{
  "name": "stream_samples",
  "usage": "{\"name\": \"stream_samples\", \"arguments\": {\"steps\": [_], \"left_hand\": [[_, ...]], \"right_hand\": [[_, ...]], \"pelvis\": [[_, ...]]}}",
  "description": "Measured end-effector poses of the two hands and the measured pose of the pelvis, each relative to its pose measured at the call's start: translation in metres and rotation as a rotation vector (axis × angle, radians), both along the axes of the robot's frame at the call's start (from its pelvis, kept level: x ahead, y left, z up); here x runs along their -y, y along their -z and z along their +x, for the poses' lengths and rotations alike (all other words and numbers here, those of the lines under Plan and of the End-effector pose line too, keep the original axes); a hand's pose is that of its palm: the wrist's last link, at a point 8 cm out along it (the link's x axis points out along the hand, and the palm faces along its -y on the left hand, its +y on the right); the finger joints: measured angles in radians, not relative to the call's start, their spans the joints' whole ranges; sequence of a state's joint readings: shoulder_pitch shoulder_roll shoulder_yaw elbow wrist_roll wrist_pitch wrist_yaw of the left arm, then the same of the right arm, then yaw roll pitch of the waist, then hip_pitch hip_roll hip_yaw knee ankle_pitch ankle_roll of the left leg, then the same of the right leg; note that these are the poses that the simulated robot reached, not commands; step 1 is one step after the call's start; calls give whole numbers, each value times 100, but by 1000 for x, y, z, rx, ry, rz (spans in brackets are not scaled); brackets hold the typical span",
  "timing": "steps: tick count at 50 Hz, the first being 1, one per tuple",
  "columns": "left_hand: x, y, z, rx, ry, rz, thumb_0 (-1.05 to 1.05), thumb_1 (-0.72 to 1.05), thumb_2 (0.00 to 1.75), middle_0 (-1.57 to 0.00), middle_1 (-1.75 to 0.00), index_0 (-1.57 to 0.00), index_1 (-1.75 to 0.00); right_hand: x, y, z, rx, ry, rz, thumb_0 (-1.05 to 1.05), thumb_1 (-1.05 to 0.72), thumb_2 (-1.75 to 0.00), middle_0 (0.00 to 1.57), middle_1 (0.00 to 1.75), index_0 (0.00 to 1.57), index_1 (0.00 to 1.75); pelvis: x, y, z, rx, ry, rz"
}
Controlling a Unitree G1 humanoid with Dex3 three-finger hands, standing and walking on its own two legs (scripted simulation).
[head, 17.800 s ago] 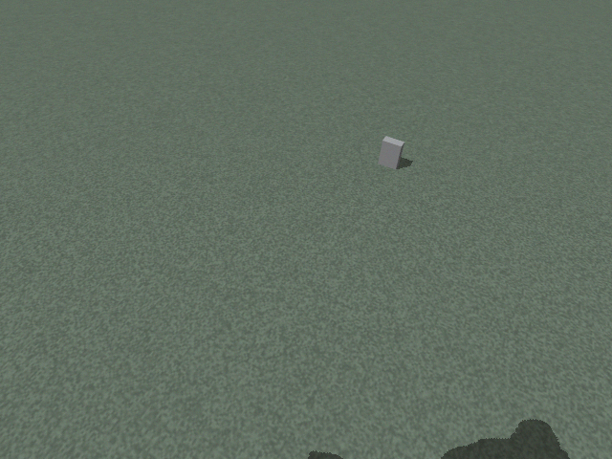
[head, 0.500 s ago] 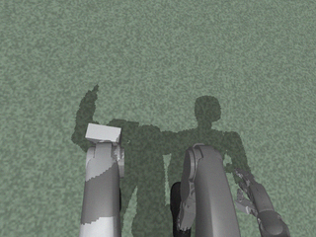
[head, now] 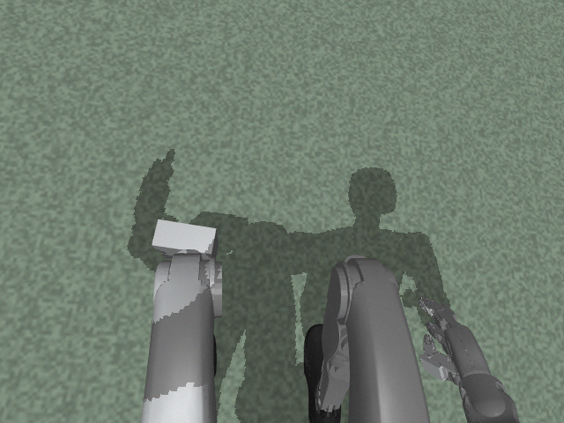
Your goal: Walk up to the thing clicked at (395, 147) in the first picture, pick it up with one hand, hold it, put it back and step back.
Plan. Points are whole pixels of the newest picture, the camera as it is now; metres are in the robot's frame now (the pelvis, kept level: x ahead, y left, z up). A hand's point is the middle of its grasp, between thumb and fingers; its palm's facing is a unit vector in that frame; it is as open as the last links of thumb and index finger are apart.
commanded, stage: go down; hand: left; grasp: from the side
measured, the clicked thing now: (189, 244) +0.38 +0.18 -0.28
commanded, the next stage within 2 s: none
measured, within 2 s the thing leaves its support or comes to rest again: neither
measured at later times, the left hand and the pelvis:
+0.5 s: hand out of the picture +0.31 +0.37 +0.01, palm faces -0.05 -1.00 -0.06, open 17.4 cm; pelvis +0.00 +0.00 +0.00, yaw +0 degrees
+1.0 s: hand out of the picture +0.32 +0.37 +0.01, palm faces -0.04 -1.00 -0.07, open 17.3 cm; pelvis +0.00 +0.00 +0.00, yaw +0 degrees
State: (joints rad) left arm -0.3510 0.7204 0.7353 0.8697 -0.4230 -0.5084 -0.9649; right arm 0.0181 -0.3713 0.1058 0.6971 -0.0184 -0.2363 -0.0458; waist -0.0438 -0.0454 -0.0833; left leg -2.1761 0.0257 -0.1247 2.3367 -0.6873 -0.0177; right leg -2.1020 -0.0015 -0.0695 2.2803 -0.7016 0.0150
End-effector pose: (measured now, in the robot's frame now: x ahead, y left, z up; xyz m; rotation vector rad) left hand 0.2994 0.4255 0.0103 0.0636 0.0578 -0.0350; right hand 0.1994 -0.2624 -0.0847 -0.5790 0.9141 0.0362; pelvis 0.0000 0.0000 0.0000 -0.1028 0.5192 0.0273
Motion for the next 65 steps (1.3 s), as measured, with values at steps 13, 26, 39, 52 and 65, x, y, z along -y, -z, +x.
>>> {"name": "stream_samples", "arguments": {"steps": [13,26,39,52,65], "left_hand": [[-1,-6,-3,0,-9,-5,-2,-56,4,-8,-11,-9,-8],[1,-1,-3,-3,9,0,-2,-55,5,-7,-12,-9,-9],[-1,4,-4,-15,9,-6,-2,-55,5,-7,-12,-9,-9],[0,-2,-3,-5,10,5,-2,-54,6,-7,-13,-9,-9],[-1,-1,0,-9,3,7,-2,-52,6,-7,-14,-9,-10]], "right_hand": [[0,-2,0,19,5,11,1,-89,-89,21,30,21,30],[-2,-2,-1,8,4,4,1,-88,-89,21,30,21,30],[-2,-2,0,6,2,0,1,-88,-89,21,30,21,30],[-1,-2,0,17,2,3,1,-88,-89,21,30,21,30],[-1,-1,-1,5,3,3,1,-87,-89,21,30,21,30]], "pelvis": [[1,-1,-2,5,1,1],[-1,-1,-1,1,0,0],[-2,0,0,-1,1,-6],[-1,1,-2,8,2,-3],[0,0,-1,1,0,-2]]}}
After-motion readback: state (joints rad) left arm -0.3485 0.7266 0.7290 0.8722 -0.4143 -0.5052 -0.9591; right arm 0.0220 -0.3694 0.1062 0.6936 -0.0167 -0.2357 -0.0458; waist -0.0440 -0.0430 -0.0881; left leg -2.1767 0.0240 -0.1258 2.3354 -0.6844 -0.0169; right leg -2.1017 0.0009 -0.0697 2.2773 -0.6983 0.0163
